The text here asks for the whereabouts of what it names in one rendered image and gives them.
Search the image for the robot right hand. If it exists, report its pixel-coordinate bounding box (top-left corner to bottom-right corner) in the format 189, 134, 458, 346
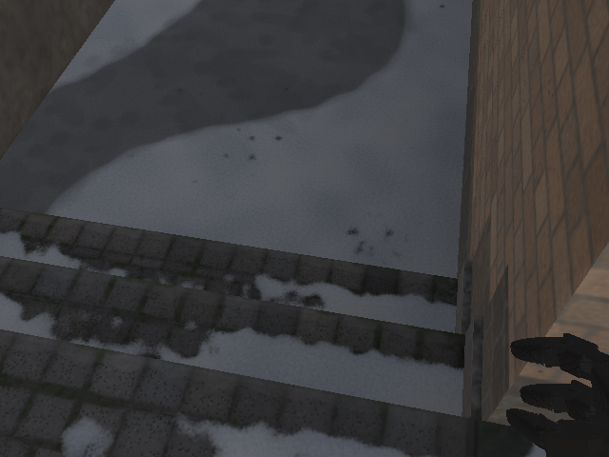
506, 333, 609, 457

